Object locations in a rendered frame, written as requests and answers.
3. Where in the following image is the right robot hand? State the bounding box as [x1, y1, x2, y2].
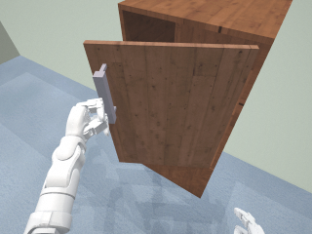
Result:
[233, 208, 265, 234]

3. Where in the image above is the handle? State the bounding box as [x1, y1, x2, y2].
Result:
[93, 63, 117, 124]

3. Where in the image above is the robot left forearm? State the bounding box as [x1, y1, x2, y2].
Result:
[23, 136, 87, 234]

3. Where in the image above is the cupboard door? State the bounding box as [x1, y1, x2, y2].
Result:
[83, 40, 259, 169]

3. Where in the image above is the left robot hand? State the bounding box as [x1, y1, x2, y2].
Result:
[65, 97, 109, 144]

